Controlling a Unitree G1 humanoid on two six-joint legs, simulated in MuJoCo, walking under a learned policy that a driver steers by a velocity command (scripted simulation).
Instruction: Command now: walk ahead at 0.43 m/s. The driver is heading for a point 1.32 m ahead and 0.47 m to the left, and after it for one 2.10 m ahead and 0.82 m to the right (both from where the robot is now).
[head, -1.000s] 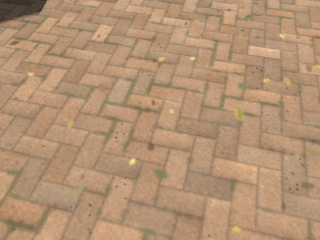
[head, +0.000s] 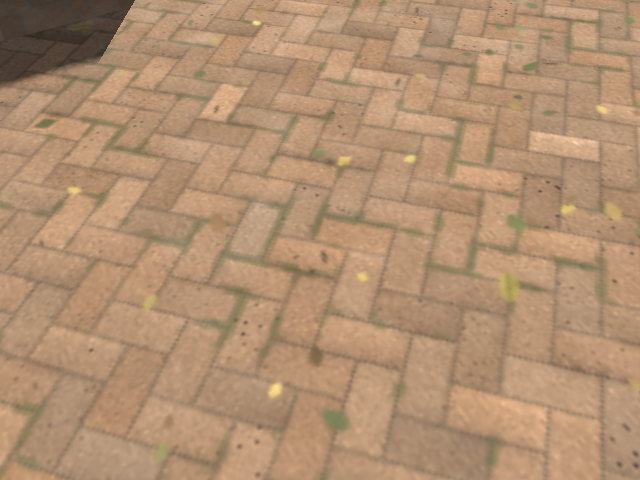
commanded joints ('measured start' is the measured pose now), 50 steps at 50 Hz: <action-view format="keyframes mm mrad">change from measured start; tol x16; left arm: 1 36 161 22 -46 5 -7 18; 50 -302 133 68 -75 -11 56 39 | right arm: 1 -208 12 20 -120 -4 -11 5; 8 -248 -59 9 -174 6 -26 33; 12 326 -266 -72 -31 -31 -14 6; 17 -32 -39 13 -60 -30 -42 41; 35 242 -19 38 63 -39 14 -20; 50 134 -44 32 99 -29 64 -40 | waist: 1 21 -97 164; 7 -18 -117 157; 11 -253 -152 -148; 13 -183 201 -416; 17 -31 -3 -61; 31 -35 37 -36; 35 -140 -215 -68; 50 -60 -30 -34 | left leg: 1 -76 -25 39 -209 106 -15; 8 81 -81 47 -405 78 67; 11 673 -87 4 -417 47 146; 12 1046 200 -439 -473 -58 291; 13 1042 324 -786 -673 41 355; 17 445 150 -192 -724 502 202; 22 311 94 -50 -772 675 222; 35 295 -96 -1 -600 -142 38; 50 418 -67 5 -549 65 7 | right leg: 1 -125 -235 123 -107 432 -106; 6 -24 -293 101 -99 462 -104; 10 11 -270 42 279 1022 -54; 11 -173 -229 32 525 908 -23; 13 -657 42 171 1209 -256 44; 14 -715 -19 195 1276 -230 30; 33 -252 -160 83 207 315 46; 34 -187 -221 138 226 484 19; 37 -312 -166 128 210 205 -3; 50 -251 -116 71 290 400 9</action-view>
